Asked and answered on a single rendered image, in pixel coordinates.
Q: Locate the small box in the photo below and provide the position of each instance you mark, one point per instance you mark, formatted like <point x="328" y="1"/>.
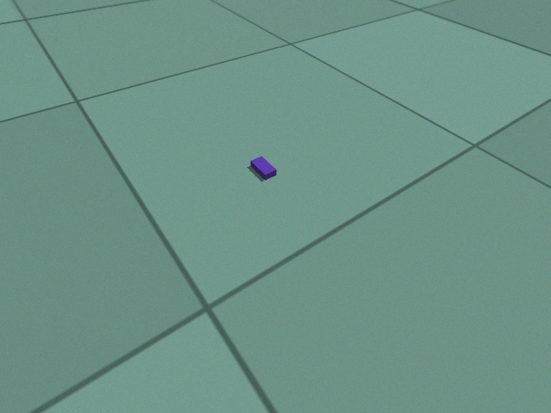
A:
<point x="263" y="168"/>

